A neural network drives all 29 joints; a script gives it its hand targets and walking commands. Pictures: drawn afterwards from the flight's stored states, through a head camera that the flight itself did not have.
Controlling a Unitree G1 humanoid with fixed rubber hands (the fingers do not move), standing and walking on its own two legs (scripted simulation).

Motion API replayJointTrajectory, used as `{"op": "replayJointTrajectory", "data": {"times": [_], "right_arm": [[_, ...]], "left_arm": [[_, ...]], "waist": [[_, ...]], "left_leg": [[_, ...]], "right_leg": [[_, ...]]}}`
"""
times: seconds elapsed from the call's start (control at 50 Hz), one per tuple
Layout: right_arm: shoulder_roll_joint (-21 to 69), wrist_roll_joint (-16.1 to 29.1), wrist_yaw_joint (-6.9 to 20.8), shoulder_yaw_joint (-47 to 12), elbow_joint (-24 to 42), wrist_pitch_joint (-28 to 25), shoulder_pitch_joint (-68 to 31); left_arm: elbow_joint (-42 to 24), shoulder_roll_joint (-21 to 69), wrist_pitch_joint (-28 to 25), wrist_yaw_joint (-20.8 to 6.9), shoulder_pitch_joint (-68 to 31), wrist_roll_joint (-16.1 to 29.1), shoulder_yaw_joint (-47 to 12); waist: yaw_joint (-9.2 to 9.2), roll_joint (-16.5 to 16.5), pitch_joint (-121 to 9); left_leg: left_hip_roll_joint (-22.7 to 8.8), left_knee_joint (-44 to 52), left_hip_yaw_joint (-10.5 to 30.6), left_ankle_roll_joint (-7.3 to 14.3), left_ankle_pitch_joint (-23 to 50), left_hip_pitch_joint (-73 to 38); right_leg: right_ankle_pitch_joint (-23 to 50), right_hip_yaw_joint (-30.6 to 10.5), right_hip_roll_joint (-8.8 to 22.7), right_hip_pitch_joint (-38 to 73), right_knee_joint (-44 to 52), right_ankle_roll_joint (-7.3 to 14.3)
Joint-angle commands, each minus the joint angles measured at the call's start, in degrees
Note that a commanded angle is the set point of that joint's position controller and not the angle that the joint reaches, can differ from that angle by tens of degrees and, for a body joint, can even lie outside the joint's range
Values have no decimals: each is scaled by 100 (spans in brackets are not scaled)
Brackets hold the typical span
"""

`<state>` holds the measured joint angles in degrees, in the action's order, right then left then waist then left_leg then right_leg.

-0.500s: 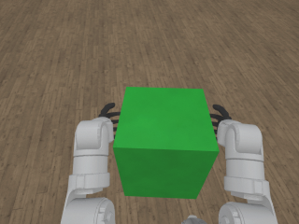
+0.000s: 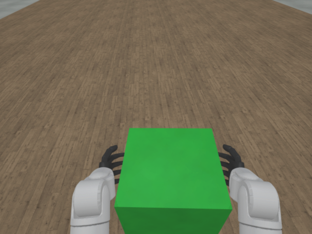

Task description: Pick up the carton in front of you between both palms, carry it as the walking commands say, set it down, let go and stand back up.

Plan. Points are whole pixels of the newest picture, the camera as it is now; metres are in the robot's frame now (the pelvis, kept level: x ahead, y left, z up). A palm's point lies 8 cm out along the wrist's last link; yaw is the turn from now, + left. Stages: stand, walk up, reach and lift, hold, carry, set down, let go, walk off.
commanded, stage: carry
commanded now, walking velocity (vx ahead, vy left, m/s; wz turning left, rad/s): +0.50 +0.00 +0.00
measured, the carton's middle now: (169, 189) +0.26 +0.00 +0.01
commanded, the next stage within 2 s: none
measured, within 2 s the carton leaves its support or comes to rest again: neither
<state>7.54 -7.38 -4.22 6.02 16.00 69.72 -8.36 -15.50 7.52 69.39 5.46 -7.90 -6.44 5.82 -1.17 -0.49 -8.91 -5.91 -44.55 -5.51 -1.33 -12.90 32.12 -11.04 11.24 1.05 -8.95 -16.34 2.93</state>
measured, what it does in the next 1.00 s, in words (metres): walks ahead: left foot, then right foot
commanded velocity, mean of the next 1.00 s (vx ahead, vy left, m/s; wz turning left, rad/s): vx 0.33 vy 0.00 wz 0.00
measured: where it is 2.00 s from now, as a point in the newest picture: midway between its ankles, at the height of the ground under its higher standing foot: (167, 195)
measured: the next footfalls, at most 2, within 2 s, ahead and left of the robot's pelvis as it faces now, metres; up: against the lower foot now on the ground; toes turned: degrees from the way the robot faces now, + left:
left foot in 0.22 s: +0.33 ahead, +0.14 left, +0.00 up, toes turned +10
right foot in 0.70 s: +0.62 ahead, -0.09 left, +0.00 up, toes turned -12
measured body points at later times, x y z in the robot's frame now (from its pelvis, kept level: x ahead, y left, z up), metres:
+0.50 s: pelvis +0.30 +0.06 +0.00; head +0.30 +0.07 +0.45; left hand +0.58 +0.19 +0.06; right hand +0.56 -0.12 +0.07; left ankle +0.29 +0.14 -0.75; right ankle +0.36 -0.10 -0.70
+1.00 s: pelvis +0.58 +0.00 +0.00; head +0.60 -0.02 +0.45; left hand +0.87 +0.15 +0.07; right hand +0.87 -0.15 +0.07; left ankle +0.66 +0.12 -0.73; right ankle +0.58 -0.09 -0.75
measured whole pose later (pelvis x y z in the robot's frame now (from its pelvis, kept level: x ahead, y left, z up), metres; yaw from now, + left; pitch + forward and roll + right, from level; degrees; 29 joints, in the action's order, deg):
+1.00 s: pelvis +0.58 +0.00 +0.00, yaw +0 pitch +4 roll +0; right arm 7.8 -7.1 -4.9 5.6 21.9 69.0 -10.0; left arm -21.0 7.7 68.1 5.0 -9.3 -5.6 6.6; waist -1.0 -1.9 -1.8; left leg -3.6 -34.1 -7.0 -1.3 -12.7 27.1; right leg -11.0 12.9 2.9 -13.0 -20.5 2.2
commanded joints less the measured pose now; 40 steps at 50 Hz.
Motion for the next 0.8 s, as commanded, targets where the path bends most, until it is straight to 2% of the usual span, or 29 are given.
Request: {"op": "replayJointTrajectory", "data": {"times": [0.0,0.08,0.14,0.16,0.18,0.2,0.22,0.24,0.26,0.28,0.3,0.32,0.34,0.36,0.42,0.5,0.56,0.62,0.66,0.68,0.7,0.72,0.74,0.76,0.78], "right_arm": [[5236,2230,1334,-4045,253,-25,-2650],[5053,2239,1328,-3987,232,65,-2624],[4899,2283,1343,-3942,180,126,-2758],[4876,2289,1349,-3918,144,140,-2761],[4870,2291,1356,-3885,71,147,-2698],[4859,2291,1365,-3837,-32,145,-2586],[4823,2217,1378,-3759,-142,117,-2470],[4938,2173,1388,-3715,-290,51,-2448],[5123,2245,1402,-3747,-204,10,-2398],[5350,2327,1418,-3811,-44,-45,-2525],[5549,2380,1439,-3889,93,-105,-2638],[5699,2443,1458,-3971,239,-164,-2772],[5770,2501,1474,-4053,353,-218,-2855],[5802,2539,1496,-4119,409,-262,-2840],[5645,2613,1540,-4205,570,-303,-2639],[5280,2622,1535,-4217,825,-247,-2488],[4986,2501,1478,-4112,827,-128,-2323],[4754,2355,1415,-4000,672,6,-2271],[4664,2311,1385,-3957,588,83,-2369],[4635,2303,1368,-3955,554,122,-2385],[4535,2297,1356,-3938,520,156,-2442],[4582,2365,1349,-4023,672,227,-2697],[4641,2404,1364,-4040,632,235,-2768],[4891,2427,1375,-4063,518,189,-2800],[5084,2454,1384,-4072,533,121,-2874]], "left_arm": [[-417,5136,26,-1615,-2805,2439,-3982],[-367,4964,93,-1574,-2729,2337,-3931],[-281,4850,137,-1538,-2850,2296,-3919],[-249,4832,151,-1530,-2873,2286,-3927],[-225,4826,165,-1522,-2895,2285,-3945],[-196,4804,175,-1513,-2866,2285,-3960],[-262,4774,201,-1513,-2915,2315,-3981],[-355,4970,223,-1526,-3071,2381,-4073],[-293,5099,181,-1547,-3114,2417,-4081],[-307,5284,106,-1574,-3128,2467,-4087],[-343,5456,25,-1586,-3117,2495,-4109],[-399,5560,-48,-1581,-3109,2471,-4131],[-463,5624,-110,-1561,-3072,2420,-4160],[-522,5627,-169,-1530,-2994,2359,-4198],[-611,5679,-269,-1444,-2641,2234,-4212],[-838,5378,-227,-1381,-2452,2175,-4197],[-936,5071,-84,-1383,-2421,2211,-4161],[-891,4788,85,-1427,-2494,2268,-4080],[-776,4681,171,-1457,-2535,2282,-4006],[-679,4652,199,-1470,-2540,2285,-3960],[-562,4625,221,-1480,-2467,2265,-3891],[-380,4545,190,-1493,-2464,2176,-3754],[-306,4708,165,-1502,-2422,2236,-3774],[-437,4899,144,-1518,-2527,2307,-3798],[-509,5133,97,-1537,-2631,2367,-3870]], "waist": [[29,758,-531],[2,775,-169],[-8,871,-52],[15,862,-124],[91,693,-326],[178,397,-778],[289,-575,-1197],[276,-1992,-1506],[256,-1705,-1462],[261,-1219,-1478],[240,-563,-1539],[212,-292,-1446],[189,-378,-1435],[190,-503,-1412],[194,-650,-1213],[214,-651,-801],[233,-715,-527],[240,-817,-276],[164,-775,-322],[110,-523,-541],[-26,-159,-892],[-96,1329,-1447],[-80,1980,-1406],[-18,1505,-1442],[-14,992,-1531]], "left_leg": [[-33,763,-223,-46,676,105],[24,1241,-393,0,1033,95],[88,1620,-561,100,937,-234],[202,1763,-738,143,744,-608],[419,1964,-986,182,514,-1344],[379,1862,-897,238,278,-2629],[-791,2438,1041,580,-674,-3714],[-1821,3035,3115,1240,-438,-4712],[-1878,3102,3216,1340,368,-4692],[-1729,2929,2697,1263,923,-4424],[-1650,2898,2301,1104,866,-4115],[-1546,3032,1884,932,745,-3686],[-1442,3191,1557,822,467,-3438],[-1360,3324,1311,807,264,-3310],[-1256,3663,864,920,-105,-3219],[-1027,3646,304,878,683,-3381],[-897,3501,-38,794,1246,-3463],[-869,3232,-176,676,1566,-3552],[-763,2514,-436,530,1996,-3398],[-509,1578,-765,364,2522,-3001],[-334,402,-823,139,1962,-2157],[297,-1399,-763,-205,633,-662],[705,-2362,-286,-216,-1615,443],[447,-2887,196,-75,-1837,608],[229,-2801,372,33,-1717,553]], "right_leg": [[-38,-950,1403,468,1010,416],[384,-744,1333,618,855,352],[807,-644,1347,824,501,228],[1155,-540,1313,804,167,168],[1669,-262,1126,634,-559,54],[1943,17,919,51,-1624,-118],[989,124,517,-1102,-3190,-454],[-1176,-78,-142,-2632,-4574,-622],[-1713,-738,14,-3212,-5297,-446],[-1611,-981,255,-3248,-5548,-312],[-1293,-1098,493,-3162,-5405,-248],[-965,-1139,648,-2960,-5007,-225],[-725,-1096,689,-2753,-4658,-230],[-584,-971,644,-2644,-4384,-247],[-230,-740,621,-2699,-3431,-370],[492,-416,536,-2705,-2135,-437],[822,-166,412,-2529,-1609,-383],[847,17,345,-2213,-1217,-273],[626,316,146,-1407,-870,-206],[460,504,-62,-413,-800,-177],[553,-224,488,755,-773,-110],[1012,-2614,1919,2016,-378,645],[2733,-3471,2358,2411,-43,1047],[3878,-2878,2343,2341,-259,1078],[4339,-2347,2217,2125,-406,942]]}}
